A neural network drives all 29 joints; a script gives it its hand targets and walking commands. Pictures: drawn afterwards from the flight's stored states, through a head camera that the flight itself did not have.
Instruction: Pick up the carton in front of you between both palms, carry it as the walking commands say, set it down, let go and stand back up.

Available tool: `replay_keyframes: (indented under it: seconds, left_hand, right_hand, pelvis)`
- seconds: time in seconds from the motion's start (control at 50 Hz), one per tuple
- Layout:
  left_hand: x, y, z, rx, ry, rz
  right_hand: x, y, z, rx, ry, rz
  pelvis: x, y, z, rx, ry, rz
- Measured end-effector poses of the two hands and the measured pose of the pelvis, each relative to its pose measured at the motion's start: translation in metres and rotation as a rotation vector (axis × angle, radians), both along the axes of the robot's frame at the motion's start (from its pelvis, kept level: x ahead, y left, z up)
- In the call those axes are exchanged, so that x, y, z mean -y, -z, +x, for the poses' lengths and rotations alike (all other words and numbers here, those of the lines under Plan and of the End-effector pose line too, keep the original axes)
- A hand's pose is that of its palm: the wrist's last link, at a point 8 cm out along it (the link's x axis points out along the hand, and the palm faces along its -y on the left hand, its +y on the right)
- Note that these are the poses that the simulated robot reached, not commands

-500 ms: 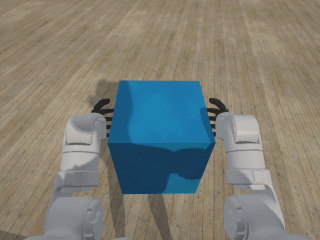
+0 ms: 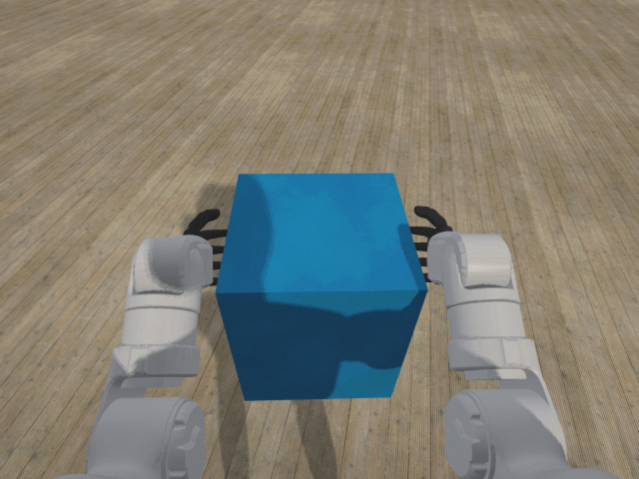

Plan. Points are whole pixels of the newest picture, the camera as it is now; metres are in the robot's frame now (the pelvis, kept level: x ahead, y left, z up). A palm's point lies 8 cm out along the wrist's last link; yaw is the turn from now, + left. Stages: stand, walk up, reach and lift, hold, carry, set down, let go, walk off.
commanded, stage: carry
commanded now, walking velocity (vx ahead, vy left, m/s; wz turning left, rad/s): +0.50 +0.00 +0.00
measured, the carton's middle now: (317, 289) +0.35 -0.01 +0.05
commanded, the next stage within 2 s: none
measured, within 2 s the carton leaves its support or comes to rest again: neither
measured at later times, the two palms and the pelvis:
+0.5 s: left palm (179, 210) +0.48 +0.20 +0.09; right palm (374, 214) +0.45 -0.10 +0.10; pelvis +0.12 +0.07 -0.02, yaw -3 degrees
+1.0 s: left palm (215, 137) +0.69 +0.18 +0.10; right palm (368, 137) +0.69 -0.12 +0.10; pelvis +0.34 +0.04 +0.00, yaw -1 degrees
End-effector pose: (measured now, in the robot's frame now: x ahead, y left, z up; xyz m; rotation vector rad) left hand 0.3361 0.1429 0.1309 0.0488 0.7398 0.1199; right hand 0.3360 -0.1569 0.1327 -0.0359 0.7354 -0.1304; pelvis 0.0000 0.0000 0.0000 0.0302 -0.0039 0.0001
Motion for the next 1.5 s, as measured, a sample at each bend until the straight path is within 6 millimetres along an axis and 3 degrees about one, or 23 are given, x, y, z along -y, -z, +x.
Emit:
replay_keyframes:
  seconds: [0.14, 0.3, 0.38, 0.46, 0.56, 0.66, 0.74, 0.82, 0.92, 1.0, 1.08, 1.22, 1.34, 1.4, 1.5]
  left_hand:
    - [-0.002, 0.013, 0.019, -0.018, -0.015, 0.017]
    - [-0.025, 0.023, 0.055, -0.023, -0.012, 0.018]
    - [-0.040, 0.027, 0.085, -0.021, 0.011, -0.002]
    - [-0.055, 0.033, 0.127, 0.016, 0.054, -0.025]
    - [-0.065, 0.045, 0.160, -0.058, 0.064, -0.060]
    - [-0.068, 0.032, 0.198, -0.032, 0.061, -0.051]
    - [-0.064, 0.012, 0.238, 0.025, 0.043, -0.052]
    - [-0.054, 0.003, 0.283, 0.037, 0.029, -0.043]
    - [-0.038, 0.016, 0.333, 0.008, 0.015, -0.002]
    - [-0.039, 0.034, 0.357, -0.067, -0.004, 0.010]
    - [-0.045, 0.033, 0.390, -0.064, -0.027, 0.003]
    - [-0.057, 0.009, 0.477, 0.043, -0.046, -0.037]
    - [-0.075, 0.009, 0.566, 0.094, -0.012, -0.053]
    - [-0.080, 0.021, 0.597, 0.032, 0.009, -0.068]
    - [-0.076, 0.032, 0.631, -0.053, 0.016, -0.097]
  right_hand:
    - [-0.002, 0.010, 0.032, -0.017, -0.028, 0.004]
    - [-0.025, 0.024, 0.063, -0.023, -0.012, 0.019]
    - [-0.040, 0.025, 0.084, -0.020, 0.018, 0.009]
    - [-0.055, 0.026, 0.109, 0.017, 0.065, -0.012]
    - [-0.067, 0.037, 0.130, -0.057, 0.088, -0.041]
    - [-0.068, 0.025, 0.171, -0.031, 0.091, -0.024]
    - [-0.065, 0.007, 0.215, 0.026, 0.089, -0.004]
    - [-0.054, 0.004, 0.261, 0.038, 0.082, 0.012]
    - [-0.040, 0.023, 0.322, 0.007, 0.034, 0.043]
    - [-0.040, 0.037, 0.357, -0.068, 0.005, 0.042]
    - [-0.046, 0.036, 0.397, -0.066, -0.009, 0.046]
    - [-0.058, 0.012, 0.479, 0.041, 0.014, 0.057]
    - [-0.076, 0.005, 0.557, 0.094, 0.045, 0.027]
    - [-0.081, 0.015, 0.581, 0.034, 0.067, 0.006]
    - [-0.078, 0.026, 0.602, -0.047, 0.142, 0.039]
  pelvis:
    - [0.006, 0.005, 0.020, -0.037, 0.000, -0.006]
    - [-0.016, 0.007, 0.048, -0.055, 0.013, -0.049]
    - [-0.039, 0.008, 0.074, -0.057, 0.018, -0.055]
    - [-0.065, 0.022, 0.104, -0.053, 0.037, -0.058]
    - [-0.077, 0.008, 0.135, -0.053, 0.043, -0.074]
    - [-0.081, -0.003, 0.171, -0.060, 0.041, -0.068]
    - [-0.077, -0.007, 0.207, -0.070, 0.037, -0.053]
    - [-0.066, -0.003, 0.254, -0.078, 0.038, -0.039]
    - [-0.049, 0.010, 0.311, -0.069, 0.025, -0.048]
    - [-0.041, 0.001, 0.344, -0.076, 0.025, -0.028]
    - [-0.039, -0.009, 0.377, -0.086, 0.025, -0.022]
    - [-0.050, -0.015, 0.455, -0.094, 0.023, -0.026]
    - [-0.074, 0.006, 0.543, -0.084, 0.043, -0.032]
    - [-0.081, 0.000, 0.573, -0.084, 0.057, -0.034]
    - [-0.088, -0.019, 0.622, -0.095, 0.069, -0.065]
